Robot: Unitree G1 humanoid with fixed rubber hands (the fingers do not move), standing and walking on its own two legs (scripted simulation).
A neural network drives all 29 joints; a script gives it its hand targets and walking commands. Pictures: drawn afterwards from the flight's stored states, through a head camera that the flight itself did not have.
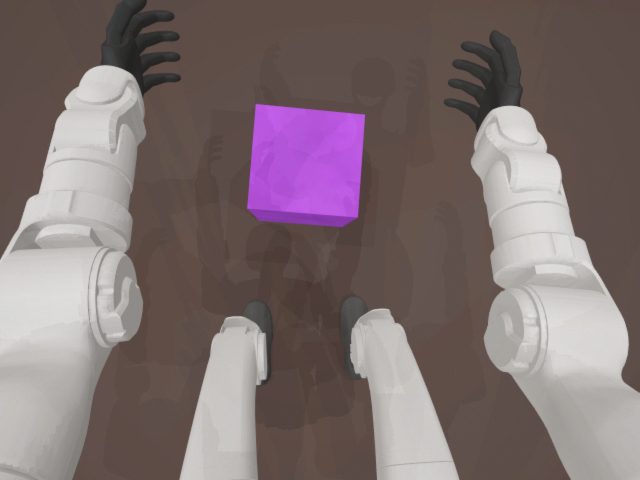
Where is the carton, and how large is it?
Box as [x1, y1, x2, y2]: [247, 104, 364, 226]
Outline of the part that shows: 256,104 247,208 259,220 342,226 357,217 364,115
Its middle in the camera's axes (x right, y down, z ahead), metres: -0.03 -0.15 +0.86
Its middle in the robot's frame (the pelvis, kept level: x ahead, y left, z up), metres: +0.52 -0.02 -0.52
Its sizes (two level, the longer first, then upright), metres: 0.210 0.200 0.250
